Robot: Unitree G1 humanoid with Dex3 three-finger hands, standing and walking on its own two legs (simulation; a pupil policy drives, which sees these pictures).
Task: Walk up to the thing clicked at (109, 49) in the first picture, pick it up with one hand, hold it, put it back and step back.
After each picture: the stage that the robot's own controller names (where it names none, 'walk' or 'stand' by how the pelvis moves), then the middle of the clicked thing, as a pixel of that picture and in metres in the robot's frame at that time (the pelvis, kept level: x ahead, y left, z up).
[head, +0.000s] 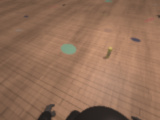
stand; (109, 52) +1.24 -0.34 -0.66
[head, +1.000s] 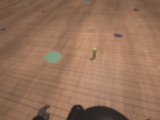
walk; (94, 53) +1.17 +0.03 -0.63
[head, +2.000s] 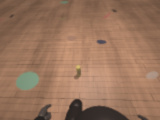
walk; (78, 70) +0.71 +0.23 -0.64
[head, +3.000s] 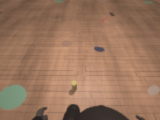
stand; (74, 86) +0.45 +0.19 -0.63
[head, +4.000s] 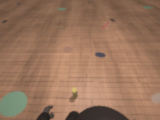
stand; (74, 92) +0.40 +0.20 -0.65
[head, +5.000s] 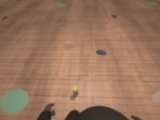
stand; (75, 91) +0.40 +0.19 -0.65
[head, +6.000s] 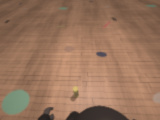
stand; (76, 92) +0.41 +0.19 -0.66
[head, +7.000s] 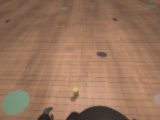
stand; (76, 92) +0.41 +0.19 -0.66
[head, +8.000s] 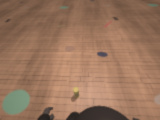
stand; (76, 92) +0.40 +0.19 -0.66
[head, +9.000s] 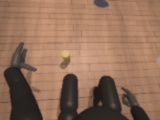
go down; (66, 57) +0.48 +0.21 -0.34
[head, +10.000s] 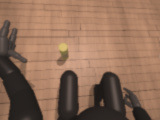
go down; (64, 52) +0.49 +0.21 -0.26
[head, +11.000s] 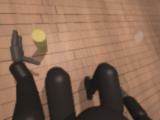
close in; (41, 44) +0.48 +0.26 -0.17
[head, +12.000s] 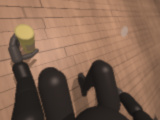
close; (27, 42) +0.48 +0.27 -0.16
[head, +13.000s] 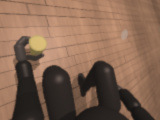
lift; (37, 48) +0.42 +0.25 -0.17
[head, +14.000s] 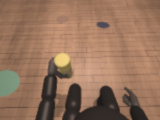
lift; (65, 68) +0.33 +0.17 +0.03
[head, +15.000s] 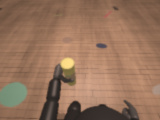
hold; (70, 74) +0.30 +0.15 +0.03
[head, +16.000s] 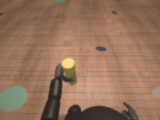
hold; (70, 73) +0.31 +0.15 +0.03
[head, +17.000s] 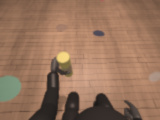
crouch; (66, 66) +0.36 +0.17 -0.01
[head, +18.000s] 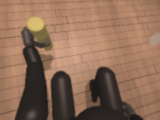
lower; (43, 37) +0.51 +0.23 -0.04
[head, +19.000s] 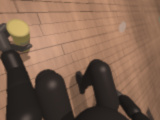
lower; (22, 39) +0.48 +0.27 -0.16
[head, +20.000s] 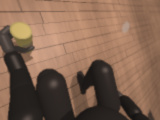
lower; (25, 41) +0.46 +0.27 -0.17
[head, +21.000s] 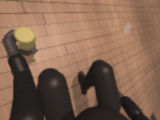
lower; (28, 44) +0.45 +0.27 -0.17
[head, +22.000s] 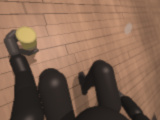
lower; (29, 44) +0.45 +0.26 -0.16
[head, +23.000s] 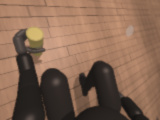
open; (36, 44) +0.46 +0.24 -0.17
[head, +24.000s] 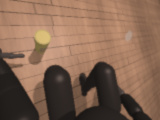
stand; (41, 44) +0.45 +0.24 -0.18
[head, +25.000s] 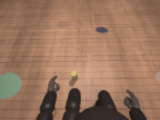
stand; (74, 76) +0.42 +0.17 -0.49
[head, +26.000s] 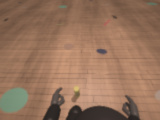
stand; (77, 92) +0.40 +0.16 -0.60
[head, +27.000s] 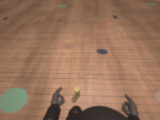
stand; (77, 92) +0.39 +0.16 -0.60
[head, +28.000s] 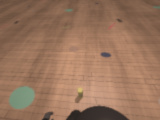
stand; (80, 93) +0.41 +0.15 -0.65
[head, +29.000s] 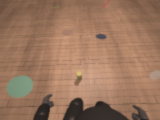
walk; (79, 76) +0.49 +0.14 -0.63
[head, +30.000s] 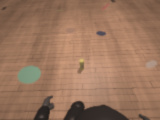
walk; (81, 64) +0.75 +0.16 -0.63
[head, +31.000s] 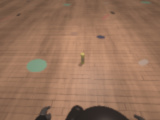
stand; (82, 58) +1.04 +0.19 -0.63
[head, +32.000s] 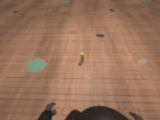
stand; (82, 58) +1.03 +0.18 -0.65
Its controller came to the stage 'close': yes
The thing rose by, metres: 0.69
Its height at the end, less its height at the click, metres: +0.00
